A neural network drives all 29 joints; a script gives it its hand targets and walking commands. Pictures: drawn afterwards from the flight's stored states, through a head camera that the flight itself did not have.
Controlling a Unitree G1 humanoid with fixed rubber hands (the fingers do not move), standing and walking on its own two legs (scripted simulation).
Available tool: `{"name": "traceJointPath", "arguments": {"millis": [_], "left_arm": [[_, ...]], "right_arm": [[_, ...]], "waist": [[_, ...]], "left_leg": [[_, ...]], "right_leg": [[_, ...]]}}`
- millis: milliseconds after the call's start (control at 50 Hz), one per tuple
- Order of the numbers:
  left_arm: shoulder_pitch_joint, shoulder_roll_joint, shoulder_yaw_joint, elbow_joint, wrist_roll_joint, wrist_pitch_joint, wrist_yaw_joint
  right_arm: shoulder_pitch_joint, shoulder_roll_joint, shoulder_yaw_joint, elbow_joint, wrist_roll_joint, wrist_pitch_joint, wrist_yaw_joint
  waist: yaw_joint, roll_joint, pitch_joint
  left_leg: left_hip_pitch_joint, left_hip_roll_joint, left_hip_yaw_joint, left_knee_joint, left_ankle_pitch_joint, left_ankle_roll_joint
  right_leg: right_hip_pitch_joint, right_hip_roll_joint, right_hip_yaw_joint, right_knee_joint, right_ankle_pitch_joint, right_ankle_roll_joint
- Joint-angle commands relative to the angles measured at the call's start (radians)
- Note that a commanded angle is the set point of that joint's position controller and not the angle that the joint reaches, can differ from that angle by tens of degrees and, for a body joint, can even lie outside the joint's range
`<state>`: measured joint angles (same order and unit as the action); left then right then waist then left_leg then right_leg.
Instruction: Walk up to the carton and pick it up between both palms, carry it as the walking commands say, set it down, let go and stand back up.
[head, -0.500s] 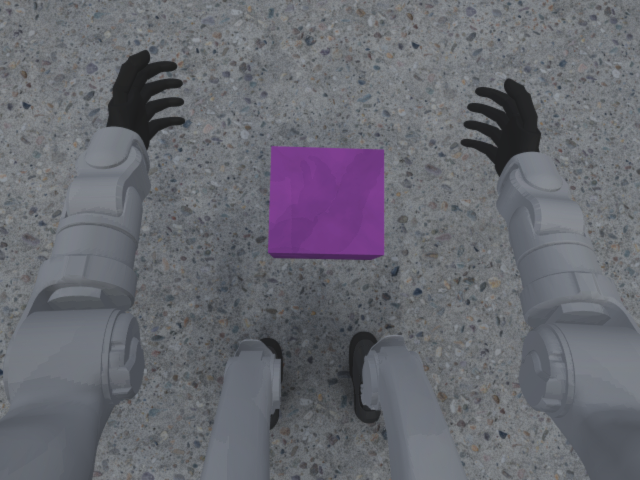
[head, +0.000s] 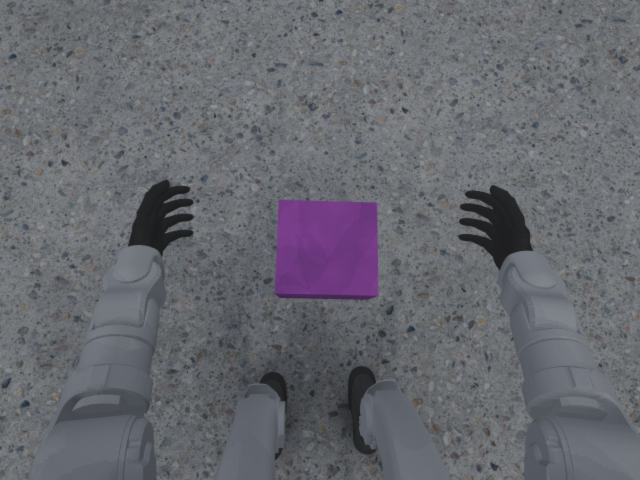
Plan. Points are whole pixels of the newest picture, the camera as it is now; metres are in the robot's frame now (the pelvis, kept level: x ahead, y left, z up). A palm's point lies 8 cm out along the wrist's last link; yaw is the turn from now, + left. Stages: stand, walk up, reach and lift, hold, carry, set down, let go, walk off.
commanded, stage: let go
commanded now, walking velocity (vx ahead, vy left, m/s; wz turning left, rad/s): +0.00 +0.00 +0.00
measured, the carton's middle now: (325, 252) +0.48 -0.02 -0.60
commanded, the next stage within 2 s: stand in 1.06 s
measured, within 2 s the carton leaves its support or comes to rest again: neither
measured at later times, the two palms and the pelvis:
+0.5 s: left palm (40, 390) +0.25 +0.26 +0.01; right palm (597, 382) +0.24 -0.23 +0.01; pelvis +0.06 +0.00 +0.08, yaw +1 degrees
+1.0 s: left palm (27, 439) +0.21 +0.25 +0.03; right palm (618, 419) +0.21 -0.24 +0.02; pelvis +0.04 +0.00 +0.09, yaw +1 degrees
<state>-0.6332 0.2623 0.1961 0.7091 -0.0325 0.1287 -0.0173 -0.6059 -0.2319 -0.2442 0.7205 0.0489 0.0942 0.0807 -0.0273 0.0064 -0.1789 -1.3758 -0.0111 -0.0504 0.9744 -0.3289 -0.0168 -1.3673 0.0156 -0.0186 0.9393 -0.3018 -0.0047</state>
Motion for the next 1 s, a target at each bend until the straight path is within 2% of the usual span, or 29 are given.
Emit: {"name": "traceJointPath", "arguments": {"millis": [0, 20, 40, 60, 80, 100, 120, 160, 180, 220, 240, 300, 340, 420, 440, 460, 480, 520, 620, 660, 680, 700, 720, 760, 840, 860, 900, 960, 980], "left_arm": [[0.114, 0.042, -0.052, -0.25, 0.058, -0.046, 0.005], [0.092, 0.05, -0.042, -0.208, 0.056, -0.046, -0.002], [0.122, 0.047, -0.044, -0.248, 0.066, -0.052, -0.001], [0.185, -0.006, -0.086, -0.205, 0.033, -0.054, -0.015], [0.281, -0.003, -0.058, -0.196, 0.054, -0.06, -0.013], [0.174, -0.012, -0.083, -0.222, 0.023, -0.073, -0.016], [0.367, -0.03, -0.093, -0.213, 0.05, -0.085, -0.02], [0.347, -0.007, -0.064, -0.149, 0.035, -0.092, -0.017], [0.397, -0.012, -0.079, -0.141, 0.02, -0.096, -0.021], [0.527, -0.025, -0.076, -0.118, 0.063, -0.103, -0.016], [0.601, -0.029, -0.098, -0.155, 0.056, -0.12, -0.019], [0.592, -0.022, -0.122, -0.136, 0.043, -0.135, -0.023], [0.728, -0.012, -0.141, -0.254, 0.043, -0.157, -0.027], [0.81, -0.009, -0.146, -0.265, 0.045, -0.149, -0.024], [0.796, 0.003, -0.139, -0.269, 0.06, -0.143, -0.026], [0.836, 0.001, -0.147, -0.316, 0.061, -0.146, -0.027], [0.843, 0.007, -0.146, -0.251, 0.035, -0.134, -0.031], [0.837, -0.015, -0.17, -0.333, 0.035, -0.12, -0.041], [0.859, 0.019, -0.134, -0.331, 0.057, -0.066, -0.044], [0.836, 0.012, -0.155, -0.331, 0.058, -0.038, -0.057], [0.851, 0.019, -0.154, -0.318, 0.047, -0.034, -0.06], [0.876, 0.027, -0.141, -0.286, 0.053, -0.03, -0.059], [0.826, 0.024, -0.153, -0.34, 0.055, -0.023, -0.061], [0.838, 0.034, -0.134, -0.339, 0.057, -0.014, -0.065], [0.84, 0.008, -0.143, -0.306, 0.059, -0.008, -0.062], [0.825, 0.002, -0.141, -0.35, 0.065, -0.017, -0.056], [0.831, 0.019, -0.138, -0.322, 0.051, -0.032, -0.052], [0.809, 0.03, -0.149, -0.317, 0.043, -0.04, -0.042], [0.824, 0.014, -0.14, -0.305, 0.039, -0.023, -0.038]], "right_arm": [[0.15, -0.123, 0.069, -0.295, -0.054, -0.025, 0.026], [0.082, -0.109, 0.073, -0.293, -0.044, -0.026, 0.028], [0.173, -0.13, 0.054, -0.281, -0.059, -0.029, 0.026], [0.221, -0.065, 0.126, -0.224, -0.024, -0.025, 0.036], [0.307, -0.093, 0.106, -0.302, -0.046, -0.035, 0.034], [0.219, -0.099, 0.125, -0.244, -0.016, -0.042, 0.036], [0.387, -0.065, 0.142, -0.279, -0.036, -0.054, 0.033], [0.327, -0.079, 0.138, -0.298, -0.026, -0.073, 0.02], [0.442, -0.085, 0.129, -0.252, -0.043, -0.063, 0.007], [0.53, -0.042, 0.168, -0.233, -0.034, -0.07, 0.008], [0.644, -0.049, 0.175, -0.24, -0.032, -0.08, 0.005], [0.556, -0.032, 0.224, -0.297, -0.007, -0.099, -0.005], [0.766, -0.03, 0.219, -0.326, -0.023, -0.11, -0.015], [0.796, -0.039, 0.224, -0.334, -0.025, -0.102, -0.01], [0.782, -0.056, 0.202, -0.337, -0.041, -0.094, -0.013], [0.829, -0.047, 0.203, -0.355, -0.035, -0.093, -0.006], [0.816, -0.047, 0.204, -0.343, -0.027, -0.092, -0.005], [0.834, -0.054, 0.222, -0.34, -0.025, -0.072, 0.002], [0.807, -0.068, 0.229, -0.347, -0.026, -0.023, 0.018], [0.797, -0.063, 0.223, -0.351, -0.029, 0.002, 0.015], [0.796, -0.072, 0.208, -0.346, -0.039, 0.005, 0.011], [0.778, -0.068, 0.213, -0.357, -0.039, 0.009, 0.009], [0.796, -0.061, 0.229, -0.371, -0.032, 0.022, 0.012], [0.772, -0.071, 0.189, -0.403, -0.046, 0.02, 0.011], [0.724, -0.055, 0.21, -0.402, -0.044, 0.048, 0.013], [0.795, -0.048, 0.221, -0.385, -0.059, 0.064, 0.008], [0.753, -0.054, 0.227, -0.428, -0.054, 0.079, -0.007], [0.7, -0.096, 0.194, -0.446, -0.082, 0.107, -0.022], [0.736, -0.111, 0.194, -0.409, -0.087, 0.116, -0.032]], "waist": [[-0.034, 0.013, -0.792], [-0.014, -0.037, -0.648], [-0.043, 0.047, -0.648], [-0.014, 0.007, -0.491], [-0.016, 0.01, -0.577], [-0.038, 0.022, -0.371], [-0.015, 0.008, -0.478], [-0.003, -0.013, -0.337], [-0.037, 0.0, -0.329], [0.025, -0.005, -0.27], [-0.021, 0.006, -0.272], [0.026, -0.016, -0.123], [0.01, -0.002, -0.226], [0.052, -0.027, -0.085], [0.03, 0.026, -0.058], [0.056, 0.056, -0.077], [0.04, -0.016, -0.022], [0.038, 0.042, 0.043], [0.071, 0.064, 0.121], [0.048, 0.087, 0.214], [0.03, 0.002, 0.214], [0.054, -0.019, 0.189], [0.029, 0.042, 0.234], [0.032, -0.006, 0.195], [0.048, 0.003, 0.189], [0.041, 0.07, 0.177], [0.049, 0.0, 0.161], [0.073, 0.046, 0.133], [0.052, -0.015, 0.187]], "left_leg": [[0.635, -0.046, 0.022, -0.155, 0.341, 0.0], [0.536, -0.053, 0.027, -0.178, 0.274, 0.01], [0.625, -0.051, 0.035, -0.193, 0.226, 0.0], [0.601, -0.047, 0.022, -0.242, 0.183, 0.008], [0.672, -0.045, 0.021, -0.249, 0.218, -0.002], [0.607, -0.039, 0.021, -0.275, 0.132, -0.002], [0.696, -0.045, 0.02, -0.298, 0.201, -0.011], [0.681, -0.036, 0.023, -0.307, 0.176, -0.001], [0.681, -0.04, 0.033, -0.33, 0.132, -0.011], [0.782, -0.038, 0.032, -0.368, 0.207, -0.007], [0.853, -0.036, 0.029, -0.382, 0.214, -0.009], [0.869, -0.036, 0.032, -0.425, 0.281, 0.01], [0.986, -0.042, 0.031, -0.444, 0.373, -0.001], [1.074, -0.034, 0.028, -0.511, 0.394, 0.007], [1.085, -0.033, 0.027, -0.521, 0.391, 0.003], [1.121, -0.026, 0.019, -0.543, 0.431, -0.007], [1.118, -0.027, 0.018, -0.543, 0.449, 0.001], [1.132, -0.022, 0.018, -0.565, 0.345, -0.007], [1.125, -0.013, 0.023, -0.613, 0.22, -0.005], [1.124, -0.014, 0.039, -0.616, 0.152, -0.002], [1.131, -0.017, 0.024, -0.616, 0.18, 0.003], [1.136, -0.02, 0.033, -0.616, 0.191, 0.008], [1.139, -0.017, 0.026, -0.622, 0.11, 0.016], [1.138, -0.019, 0.033, -0.607, 0.15, 0.018], [1.164, -0.022, 0.039, -0.603, 0.159, 0.011], [1.172, -0.005, 0.034, -0.608, 0.191, 0.011], [1.16, -0.006, 0.032, -0.582, 0.189, 0.018], [1.193, 0.0, 0.044, -0.559, 0.208, 0.011], [1.184, -0.005, 0.036, -0.571, 0.169, 0.018]], "right_leg": [[0.749, 0.027, 0.022, -0.078, 0.435, 0.02], [0.726, 0.028, 0.033, -0.104, 0.397, 0.023], [0.773, 0.02, 0.038, -0.134, 0.333, 0.015], [0.757, 0.021, 0.034, -0.162, 0.281, 0.02], [0.837, 0.028, 0.024, -0.165, 0.312, 0.019], [0.756, 0.016, 0.052, -0.211, 0.229, 0.013], [0.909, 0.021, 0.046, -0.222, 0.317, 0.015], [0.898, 0.018, 0.041, -0.244, 0.296, 0.02], [1.018, 0.006, 0.059, -0.276, 0.29, 0.017], [1.014, 0.012, 0.044, -0.299, 0.317, 0.032], [1.059, 0.006, 0.058, -0.341, 0.329, 0.028], [1.047, 0.017, 0.049, -0.385, 0.403, 0.031], [1.209, 0.025, 0.061, -0.403, 0.521, 0.023], [1.253, 0.037, 0.044, -0.459, 0.477, 0.031], [1.199, 0.036, 0.043, -0.473, 0.461, 0.031], [1.264, 0.042, 0.033, -0.488, 0.445, 0.023], [1.22, 0.045, 0.036, -0.489, 0.475, 0.028], [1.253, 0.038, 0.043, -0.513, 0.354, 0.01], [1.316, 0.042, 0.026, -0.525, 0.215, 0.01], [1.281, 0.034, 0.029, -0.543, 0.167, 0.01], [1.294, 0.042, 0.026, -0.54, 0.187, 0.014], [1.331, 0.043, 0.014, -0.536, 0.204, 0.022], [1.303, 0.027, 0.03, -0.549, 0.135, 0.012], [1.337, 0.04, 0.014, -0.534, 0.18, 0.018], [1.318, 0.038, 0.005, -0.527, 0.152, 0.023], [1.318, 0.04, 0.01, -0.519, 0.176, 0.012], [1.326, 0.036, 0.014, -0.508, 0.158, 0.016], [1.303, 0.047, 0.001, -0.481, 0.132, 0.012], [1.295, 0.052, 0.02, -0.497, 0.108, 0.013]]}}
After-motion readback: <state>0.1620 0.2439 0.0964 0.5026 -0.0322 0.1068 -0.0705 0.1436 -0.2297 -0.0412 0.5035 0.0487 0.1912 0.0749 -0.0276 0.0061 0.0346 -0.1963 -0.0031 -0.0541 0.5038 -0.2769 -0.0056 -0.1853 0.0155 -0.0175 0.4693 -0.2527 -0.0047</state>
